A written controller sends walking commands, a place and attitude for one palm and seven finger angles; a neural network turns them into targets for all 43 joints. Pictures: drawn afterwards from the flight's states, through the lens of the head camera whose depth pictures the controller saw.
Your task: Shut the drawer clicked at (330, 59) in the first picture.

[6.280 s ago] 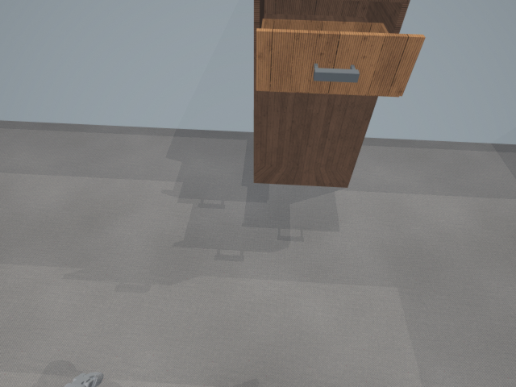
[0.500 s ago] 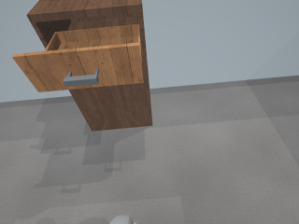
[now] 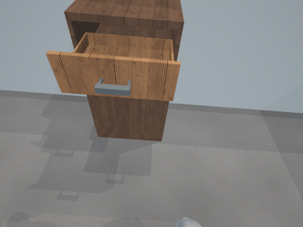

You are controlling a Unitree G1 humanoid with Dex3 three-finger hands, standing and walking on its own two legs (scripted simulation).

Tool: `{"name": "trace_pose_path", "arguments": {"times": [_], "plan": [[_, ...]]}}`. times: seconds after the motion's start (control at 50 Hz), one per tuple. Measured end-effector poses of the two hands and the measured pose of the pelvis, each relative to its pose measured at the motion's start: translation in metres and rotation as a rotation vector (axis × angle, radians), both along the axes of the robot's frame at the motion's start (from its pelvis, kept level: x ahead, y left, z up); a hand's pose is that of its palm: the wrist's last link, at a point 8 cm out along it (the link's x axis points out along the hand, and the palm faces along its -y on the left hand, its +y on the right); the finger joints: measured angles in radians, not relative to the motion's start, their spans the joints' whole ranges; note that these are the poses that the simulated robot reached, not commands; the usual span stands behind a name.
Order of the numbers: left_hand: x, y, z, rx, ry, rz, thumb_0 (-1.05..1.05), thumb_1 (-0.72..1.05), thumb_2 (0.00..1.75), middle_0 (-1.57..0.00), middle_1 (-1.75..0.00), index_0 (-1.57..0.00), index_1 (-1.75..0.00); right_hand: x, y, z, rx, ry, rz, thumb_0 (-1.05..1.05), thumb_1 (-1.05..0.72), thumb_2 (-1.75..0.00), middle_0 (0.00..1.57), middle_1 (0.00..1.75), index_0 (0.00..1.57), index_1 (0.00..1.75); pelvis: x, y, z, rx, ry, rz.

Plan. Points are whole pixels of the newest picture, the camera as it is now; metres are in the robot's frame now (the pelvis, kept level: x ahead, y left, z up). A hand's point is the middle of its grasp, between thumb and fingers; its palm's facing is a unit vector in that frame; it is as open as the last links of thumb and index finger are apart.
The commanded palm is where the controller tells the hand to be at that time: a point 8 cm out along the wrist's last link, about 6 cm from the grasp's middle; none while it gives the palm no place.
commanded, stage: take the last steps up to it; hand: left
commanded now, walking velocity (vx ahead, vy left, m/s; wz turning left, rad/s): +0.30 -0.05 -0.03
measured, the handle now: (114, 85) +0.57 +0.18 +0.03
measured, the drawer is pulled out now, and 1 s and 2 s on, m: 0.27 0.27 0.27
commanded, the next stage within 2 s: come to a stop and stand still in 0.56 s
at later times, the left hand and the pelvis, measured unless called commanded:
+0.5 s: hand (116, 206) +0.21 +0.12 -0.17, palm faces +0.06 -0.97 -0.23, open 7.2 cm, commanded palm none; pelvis +0.16 -0.07 +0.00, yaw +1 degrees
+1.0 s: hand (111, 206) +0.22 +0.14 -0.19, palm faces +0.08 -0.98 -0.19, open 7.4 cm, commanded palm none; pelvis +0.23 -0.04 -0.01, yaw -1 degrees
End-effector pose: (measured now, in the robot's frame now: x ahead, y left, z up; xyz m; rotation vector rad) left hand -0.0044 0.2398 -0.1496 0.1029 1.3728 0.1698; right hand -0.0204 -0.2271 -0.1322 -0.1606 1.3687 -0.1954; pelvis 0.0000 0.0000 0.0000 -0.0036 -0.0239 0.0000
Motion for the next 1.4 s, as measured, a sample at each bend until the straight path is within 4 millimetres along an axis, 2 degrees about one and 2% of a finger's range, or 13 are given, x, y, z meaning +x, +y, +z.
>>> {"name": "trace_pose_path", "arguments": {"times": [0.16, 0.24, 0.28, 0.34, 0.42, 0.56, 0.7, 0.78, 0.9, 1.02, 1.12, 1.24, 1.4], "plan": [[0.133, -0.032, 0.001, 0.004, -0.129, -0.111, 0.01, 0.91, 0.9, -0.2, -0.3, -0.2, -0.3, -0.031, -0.001, -0.015, 0.058, 0.198, -0.115, 0.01, -0.92, -0.9, 0.2, 0.3, 0.2, 0.3, 0.054, -0.021, -0.011, 0.017, -0.002, -0.015], [0.203, -0.055, -0.003, 0.028, -0.242, -0.148, 0.01, 0.9, 0.9, -0.2, -0.3, -0.2, -0.3, -0.024, -0.013, -0.03, 0.095, 0.286, -0.146, 0.01, -0.91, -0.9, 0.2, 0.3, 0.2, 0.3, 0.09, -0.043, -0.028, 0.021, -0.003, -0.012], [0.22, -0.064, -0.001, 0.036, -0.283, -0.136, 0.01, 0.9, 0.9, -0.2, -0.3, -0.2, -0.3, -0.007, -0.023, -0.035, 0.101, 0.293, -0.144, 0.01, -0.91, -0.9, 0.2, 0.3, 0.2, 0.3, 0.102, -0.051, -0.029, 0.011, -0.012, -0.004], [0.225, -0.073, 0.006, 0.039, -0.274, -0.101, 0.0, 0.9, 0.9, -0.2, -0.3, -0.2, -0.3, 0.042, -0.041, -0.034, 0.092, 0.226, -0.115, 0.01, -0.91, -0.9, 0.2, 0.3, 0.2, 0.3, 0.119, -0.059, -0.021, 0.004, -0.015, 0.008], [0.219, -0.075, 0.014, 0.064, -0.223, -0.045, -0.01, 0.93, 0.9, -0.2, -0.3, -0.2, -0.3, 0.124, -0.059, -0.027, 0.071, 0.067, -0.062, 0.01, -0.91, -0.9, 0.19, 0.3, 0.2, 0.3, 0.142, -0.066, -0.009, 0.002, -0.004, 0.016], [0.197, -0.073, 0.012, 0.043, -0.094, -0.004, 0.0, 0.93, 0.9, -0.2, -0.3, -0.2, -0.3, 0.245, -0.066, -0.011, 0.045, -0.135, 0.015, 0.01, -0.93, -0.9, 0.19, 0.3, 0.2, 0.3, 0.18, -0.063, -0.001, -0.007, 0.005, 0.013], [0.173, -0.072, -0.005, -0.03, 0.053, 0.081, 0.0, 0.91, 0.9, -0.2, -0.3, -0.2, -0.3, 0.327, -0.042, -0.002, 0.023, -0.208, 0.105, 0.01, -0.93, -0.9, 0.19, 0.3, 0.2, 0.3, 0.221, -0.042, -0.005, -0.022, 0.002, 0.017], [0.17, -0.068, -0.017, -0.051, 0.135, 0.096, 0.01, 0.91, 0.9, -0.2, -0.3, -0.2, -0.3, 0.349, -0.019, -0.004, 0.014, -0.215, 0.127, 0.01, -0.92, -0.9, 0.19, 0.3, 0.2, 0.3, 0.238, -0.03, -0.011, -0.005, -0.008, 0.007], [0.189, -0.06, -0.011, -0.038, 0.163, 0.053, 0.01, 0.91, 0.9, -0.2, -0.3, -0.2, -0.3, 0.354, -0.013, 0.0, 0.005, -0.218, 0.066, -0.02, -0.95, -0.9, 0.2, 0.3, 0.2, 0.3, 0.239, -0.028, -0.005, -0.001, -0.009, -0.009], [0.22, -0.053, -0.006, 0.025, 0.061, 0.031, 0.01, 0.9, 0.9, -0.2, -0.3, -0.2, -0.3, 0.329, -0.043, -0.003, -0.009, -0.17, 0.043, -0.02, -0.94, -0.9, 0.2, 0.3, 0.2, 0.3, 0.225, -0.046, -0.005, 0.0, 0.005, -0.009], [0.238, -0.066, 0.002, 0.084, -0.038, -0.002, 0.01, 0.91, 0.9, -0.2, -0.3, -0.2, -0.3, 0.295, -0.075, -0.02, 0.019, -0.121, 0.011, -0.01, -0.93, -0.9, 0.2, 0.3, 0.2, 0.3, 0.213, -0.071, -0.012, 0.014, 0.005, -0.002], [0.234, -0.102, 0.014, 0.099, -0.07, -0.029, 0.0, 0.91, 0.9, -0.2, -0.3, -0.2, -0.3, 0.251, -0.103, -0.033, 0.067, -0.038, -0.029, 0.0, -0.92, -0.9, 0.19, 0.3, 0.2, 0.3, 0.204, -0.098, -0.01, 0.028, -0.005, -0.001], [0.221, -0.129, 0.009, 0.064, -0.041, -0.025, 0.02, 0.93, 0.9, -0.2, -0.3, -0.2, -0.3, 0.202, -0.111, -0.029, 0.067, 0.056, -0.05, 0.01, -0.91, -0.9, 0.19, 0.3, 0.2, 0.3, 0.198, -0.116, -0.006, 0.008, 0.007, 0.001]]}}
